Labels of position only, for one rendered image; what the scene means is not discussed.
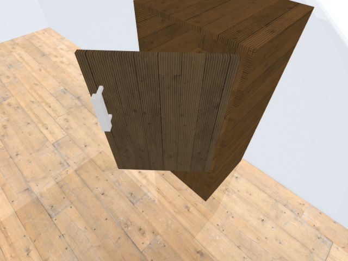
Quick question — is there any handle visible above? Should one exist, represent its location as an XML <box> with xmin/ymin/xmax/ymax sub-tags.
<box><xmin>90</xmin><ymin>86</ymin><xmax>112</xmax><ymax>132</ymax></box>

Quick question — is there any cupboard door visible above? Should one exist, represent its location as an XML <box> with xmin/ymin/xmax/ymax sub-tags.
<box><xmin>75</xmin><ymin>49</ymin><xmax>241</xmax><ymax>172</ymax></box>

